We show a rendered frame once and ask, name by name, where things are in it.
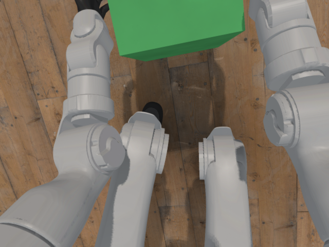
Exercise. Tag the robot left upper arm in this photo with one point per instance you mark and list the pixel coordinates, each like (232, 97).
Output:
(55, 213)

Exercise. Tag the robot left foot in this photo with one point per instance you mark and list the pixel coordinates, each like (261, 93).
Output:
(155, 109)

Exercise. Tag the robot right upper arm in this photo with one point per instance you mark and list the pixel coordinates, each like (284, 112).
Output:
(298, 119)

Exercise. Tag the left robot forearm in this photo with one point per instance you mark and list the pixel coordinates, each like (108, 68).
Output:
(88, 73)

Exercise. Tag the right robot forearm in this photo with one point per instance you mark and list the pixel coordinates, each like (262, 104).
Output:
(289, 42)

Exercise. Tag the left robot hand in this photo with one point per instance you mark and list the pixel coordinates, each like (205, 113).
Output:
(93, 5)

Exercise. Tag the carton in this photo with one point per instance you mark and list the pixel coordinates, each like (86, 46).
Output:
(153, 29)

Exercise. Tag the left robot shin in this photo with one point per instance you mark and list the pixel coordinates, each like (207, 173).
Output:
(127, 128)

